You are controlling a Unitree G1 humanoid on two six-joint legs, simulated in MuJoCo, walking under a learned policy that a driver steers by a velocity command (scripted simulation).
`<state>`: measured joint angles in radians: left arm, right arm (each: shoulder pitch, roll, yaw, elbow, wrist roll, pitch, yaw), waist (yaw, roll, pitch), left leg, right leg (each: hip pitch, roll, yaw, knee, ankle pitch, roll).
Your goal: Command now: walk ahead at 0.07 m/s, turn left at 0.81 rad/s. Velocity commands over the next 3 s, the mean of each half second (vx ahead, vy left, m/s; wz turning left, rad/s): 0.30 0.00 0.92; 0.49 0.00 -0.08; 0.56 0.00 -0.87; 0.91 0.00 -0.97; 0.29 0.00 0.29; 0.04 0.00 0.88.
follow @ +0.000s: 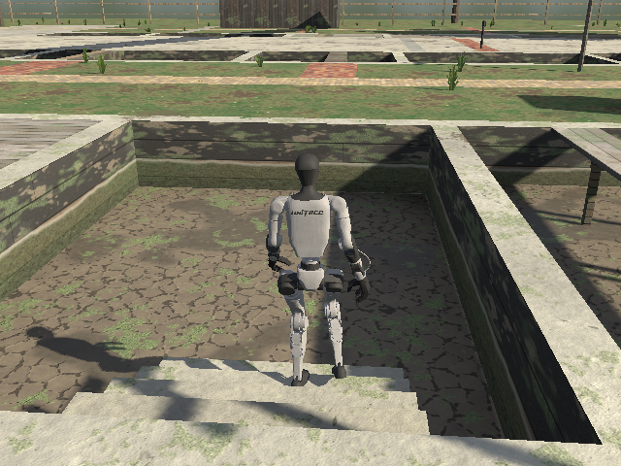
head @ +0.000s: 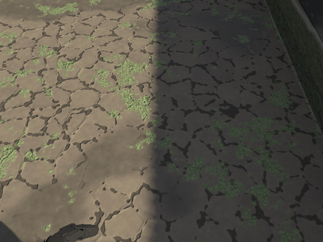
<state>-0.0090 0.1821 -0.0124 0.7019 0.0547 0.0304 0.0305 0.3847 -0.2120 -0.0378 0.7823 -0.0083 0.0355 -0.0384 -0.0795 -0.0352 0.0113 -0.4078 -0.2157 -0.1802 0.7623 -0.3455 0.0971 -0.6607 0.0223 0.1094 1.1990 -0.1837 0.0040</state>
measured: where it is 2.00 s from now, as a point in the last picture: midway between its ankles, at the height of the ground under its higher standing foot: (63, 241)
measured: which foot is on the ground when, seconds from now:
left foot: down 0.00-0.10, up 0.12-0.62, down 0.64-1.00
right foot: up 0.00-0.06, down 0.08-0.66, up 0.68-1.00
